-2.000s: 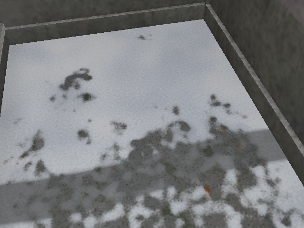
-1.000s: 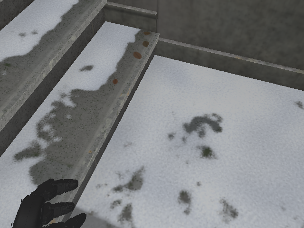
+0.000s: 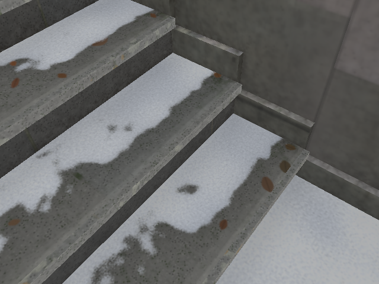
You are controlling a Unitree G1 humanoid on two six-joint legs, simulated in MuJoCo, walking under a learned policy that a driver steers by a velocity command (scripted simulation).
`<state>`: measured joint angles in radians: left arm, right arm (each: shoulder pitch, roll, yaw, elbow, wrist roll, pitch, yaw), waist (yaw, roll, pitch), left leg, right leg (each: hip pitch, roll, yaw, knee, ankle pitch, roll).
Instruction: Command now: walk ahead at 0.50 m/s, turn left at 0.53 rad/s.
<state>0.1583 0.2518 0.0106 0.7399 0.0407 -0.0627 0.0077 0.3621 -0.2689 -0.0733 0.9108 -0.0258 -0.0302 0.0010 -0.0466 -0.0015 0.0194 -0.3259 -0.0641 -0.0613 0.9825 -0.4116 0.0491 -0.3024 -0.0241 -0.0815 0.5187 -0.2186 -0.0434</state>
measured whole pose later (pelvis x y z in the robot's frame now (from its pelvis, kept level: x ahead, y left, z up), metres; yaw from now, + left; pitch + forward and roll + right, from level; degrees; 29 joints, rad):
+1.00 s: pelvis +0.56 +0.21 +0.17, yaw +33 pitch +8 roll -5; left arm -0.15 0.10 -0.09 0.59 0.03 0.00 -0.08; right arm 0.65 -0.12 0.02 1.10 -0.07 -0.11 0.13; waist -0.06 0.05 -0.14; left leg 0.00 -0.07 -0.24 0.37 -0.37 0.15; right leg -1.17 0.02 -0.15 1.38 -0.27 -0.07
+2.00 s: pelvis +1.07 +0.59 +0.51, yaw +38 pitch +7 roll -1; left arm -0.12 0.10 -0.10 0.80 0.04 0.02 -0.07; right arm 0.55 -0.04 0.06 1.18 -0.10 -0.08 0.10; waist -0.06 0.02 -0.15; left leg -0.02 0.04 0.07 0.27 -0.37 0.03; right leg -1.37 -0.11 -0.08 1.62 -0.27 -0.20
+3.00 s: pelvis +1.27 +0.74 +0.69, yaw +69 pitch +5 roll +0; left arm 0.31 0.24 0.03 0.68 0.03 -0.06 -0.03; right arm 0.29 -0.24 -0.05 0.74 -0.03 -0.04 0.03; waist -0.05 -0.01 -0.12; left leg -0.31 -0.07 -0.17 0.48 -0.27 0.07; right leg -0.50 -0.04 0.03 0.98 -0.33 0.08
